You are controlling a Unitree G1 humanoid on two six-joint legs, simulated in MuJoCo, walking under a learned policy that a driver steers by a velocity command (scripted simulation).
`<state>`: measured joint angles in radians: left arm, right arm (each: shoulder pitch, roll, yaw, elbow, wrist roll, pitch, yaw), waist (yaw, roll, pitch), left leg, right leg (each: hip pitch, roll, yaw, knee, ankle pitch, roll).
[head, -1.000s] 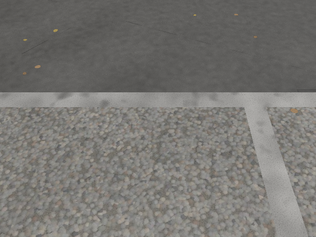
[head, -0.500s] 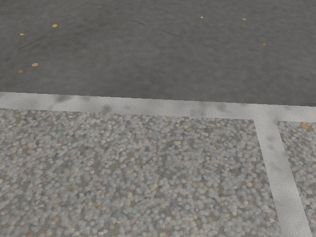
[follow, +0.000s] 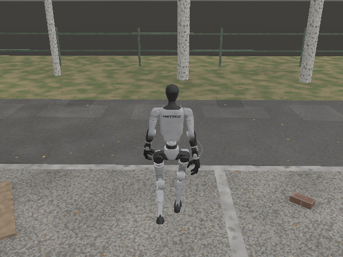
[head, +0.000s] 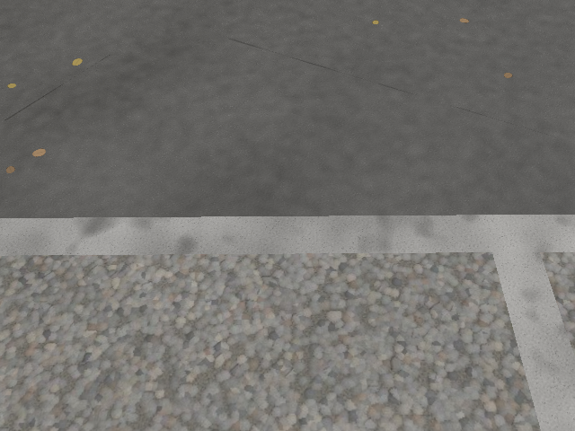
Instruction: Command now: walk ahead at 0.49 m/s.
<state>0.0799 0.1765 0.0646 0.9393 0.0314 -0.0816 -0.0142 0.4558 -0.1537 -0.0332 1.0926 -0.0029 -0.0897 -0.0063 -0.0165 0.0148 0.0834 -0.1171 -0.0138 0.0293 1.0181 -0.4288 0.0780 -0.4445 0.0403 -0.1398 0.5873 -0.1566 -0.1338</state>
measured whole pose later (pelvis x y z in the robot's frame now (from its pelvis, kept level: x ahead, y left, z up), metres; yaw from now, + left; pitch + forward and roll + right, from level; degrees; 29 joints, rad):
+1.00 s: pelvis +0.56 +0.03 +0.02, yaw +0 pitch +1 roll +1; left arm 0.02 0.17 0.04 0.89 0.02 -0.05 -0.03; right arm 0.48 -0.16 -0.03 1.07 -0.02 -0.10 -0.01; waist -0.06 -0.02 0.06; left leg 0.13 -0.07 0.09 0.18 -0.33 0.06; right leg -0.56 -0.05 -0.09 0.59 -0.07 -0.07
